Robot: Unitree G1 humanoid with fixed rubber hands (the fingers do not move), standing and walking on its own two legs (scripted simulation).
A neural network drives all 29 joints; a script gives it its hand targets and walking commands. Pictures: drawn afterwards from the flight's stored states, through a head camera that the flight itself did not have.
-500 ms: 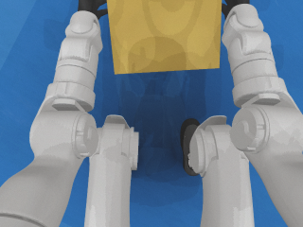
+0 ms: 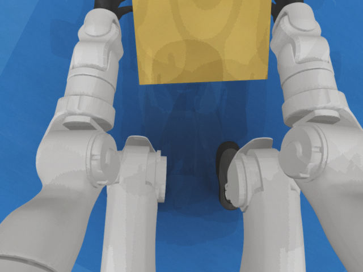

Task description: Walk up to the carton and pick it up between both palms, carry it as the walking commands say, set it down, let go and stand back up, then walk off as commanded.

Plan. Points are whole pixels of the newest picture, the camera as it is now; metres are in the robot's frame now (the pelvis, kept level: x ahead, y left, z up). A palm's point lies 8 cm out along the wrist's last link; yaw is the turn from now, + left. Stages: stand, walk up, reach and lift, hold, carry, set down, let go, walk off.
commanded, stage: set down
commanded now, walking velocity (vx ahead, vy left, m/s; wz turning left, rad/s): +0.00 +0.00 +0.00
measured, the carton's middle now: (197, 27) +0.52 -0.01 -0.24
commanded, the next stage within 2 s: none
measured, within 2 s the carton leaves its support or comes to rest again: rests again in 0.24 s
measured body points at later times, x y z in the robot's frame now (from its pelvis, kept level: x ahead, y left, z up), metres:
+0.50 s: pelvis -0.01 +0.00 +0.01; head +0.36 +0.02 +0.26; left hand +0.53 +0.19 -0.18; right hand +0.53 -0.17 -0.18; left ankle +0.08 +0.12 -0.33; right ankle +0.11 -0.13 -0.33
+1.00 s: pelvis +0.00 +0.00 +0.03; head +0.35 +0.01 +0.30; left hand +0.55 +0.20 -0.12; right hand +0.54 -0.18 -0.12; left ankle +0.08 +0.12 -0.33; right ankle +0.11 -0.13 -0.33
